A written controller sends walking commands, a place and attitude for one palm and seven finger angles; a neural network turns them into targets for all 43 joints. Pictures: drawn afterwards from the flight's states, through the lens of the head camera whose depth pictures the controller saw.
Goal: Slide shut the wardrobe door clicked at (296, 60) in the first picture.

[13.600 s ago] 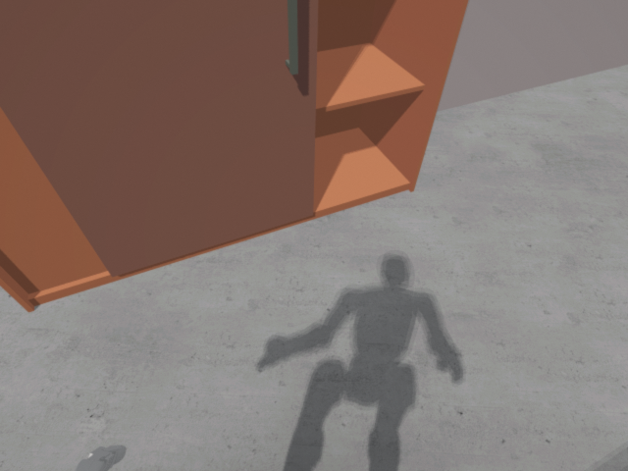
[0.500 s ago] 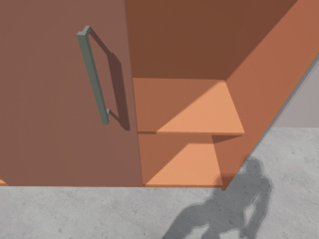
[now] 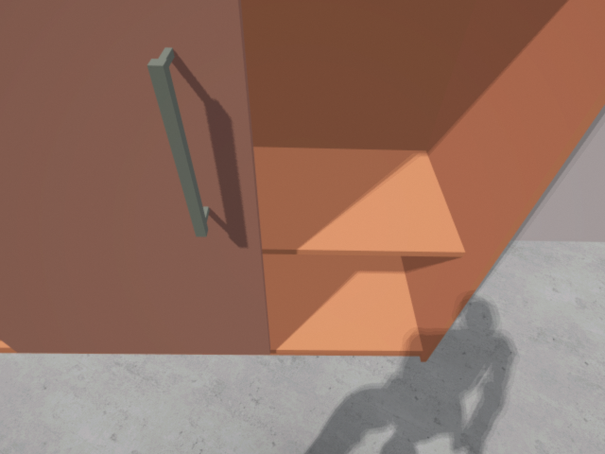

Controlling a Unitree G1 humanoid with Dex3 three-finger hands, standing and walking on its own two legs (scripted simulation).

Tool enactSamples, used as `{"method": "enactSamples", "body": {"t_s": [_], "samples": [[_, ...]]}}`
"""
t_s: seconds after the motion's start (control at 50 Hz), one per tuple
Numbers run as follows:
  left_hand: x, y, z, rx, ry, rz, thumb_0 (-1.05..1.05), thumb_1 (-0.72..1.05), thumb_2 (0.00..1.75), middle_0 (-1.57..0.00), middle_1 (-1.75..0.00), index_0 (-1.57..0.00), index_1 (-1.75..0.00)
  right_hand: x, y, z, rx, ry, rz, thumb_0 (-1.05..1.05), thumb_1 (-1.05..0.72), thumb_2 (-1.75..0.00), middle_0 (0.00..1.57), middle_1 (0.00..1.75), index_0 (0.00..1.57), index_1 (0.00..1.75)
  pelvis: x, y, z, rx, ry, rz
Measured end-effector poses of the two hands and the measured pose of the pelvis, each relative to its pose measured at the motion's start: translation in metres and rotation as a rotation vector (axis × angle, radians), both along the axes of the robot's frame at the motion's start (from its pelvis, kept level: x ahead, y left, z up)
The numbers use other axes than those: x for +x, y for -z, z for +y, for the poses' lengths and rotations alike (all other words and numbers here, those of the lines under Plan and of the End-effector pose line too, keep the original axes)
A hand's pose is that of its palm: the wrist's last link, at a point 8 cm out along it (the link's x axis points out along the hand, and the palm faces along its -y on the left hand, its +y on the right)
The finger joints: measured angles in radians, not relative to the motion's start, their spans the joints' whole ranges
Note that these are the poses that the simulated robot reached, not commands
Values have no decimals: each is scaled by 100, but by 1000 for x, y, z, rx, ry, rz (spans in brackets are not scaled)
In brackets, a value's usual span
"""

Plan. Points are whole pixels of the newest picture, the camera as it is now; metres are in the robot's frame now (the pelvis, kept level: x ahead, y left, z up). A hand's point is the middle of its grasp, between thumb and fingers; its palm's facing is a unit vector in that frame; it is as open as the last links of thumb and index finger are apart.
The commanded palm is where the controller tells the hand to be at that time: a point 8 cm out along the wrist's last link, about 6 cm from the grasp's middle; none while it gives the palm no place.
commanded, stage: look again from close up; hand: left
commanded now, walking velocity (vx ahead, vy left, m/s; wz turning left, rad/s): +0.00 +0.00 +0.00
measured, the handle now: (187, 156) +0.51 +0.23 +0.12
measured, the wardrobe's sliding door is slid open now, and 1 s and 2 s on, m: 0.52 0.52 0.52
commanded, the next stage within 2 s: shuffle to correct the standing spot in 0.18 s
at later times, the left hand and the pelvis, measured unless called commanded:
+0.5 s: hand out of the picture -0.04 +0.16 -0.18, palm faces +0.16 -0.98 -0.14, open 7.3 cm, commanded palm none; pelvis +0.01 +0.02 -0.01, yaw +3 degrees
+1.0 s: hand out of the picture +0.10 +0.23 -0.18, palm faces +0.09 -0.97 -0.22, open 7.2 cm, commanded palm none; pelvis +0.08 +0.05 -0.01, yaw +4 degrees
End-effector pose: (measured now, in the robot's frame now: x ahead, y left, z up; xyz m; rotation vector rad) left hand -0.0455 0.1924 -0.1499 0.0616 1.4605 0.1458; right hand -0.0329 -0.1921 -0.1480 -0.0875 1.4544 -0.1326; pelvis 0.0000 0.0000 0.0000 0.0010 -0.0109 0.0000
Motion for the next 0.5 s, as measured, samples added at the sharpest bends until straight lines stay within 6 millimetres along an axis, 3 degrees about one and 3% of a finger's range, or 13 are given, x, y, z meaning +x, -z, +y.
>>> {"method": "enactSamples", "body": {"t_s": [0.36, 0.5], "samples": [[5, 1, 5, -1, 2, -7, 0, 91, 89, -19, -30, -20, -30, 1, 0, 4, -3, 0, -2, 0, -91, -89, 20, 30, 20, 30, 2, 1, 5, 0, -1, -1], [-1, 7, 22, 12, -99, -24, 0, 91, 89, -20, -30, -20, -30, 9, 0, 2, -26, -68, 51, 0, -91, -89, 20, 30, 20, 30, 8, 6, 17, -26, -59, 13]]}}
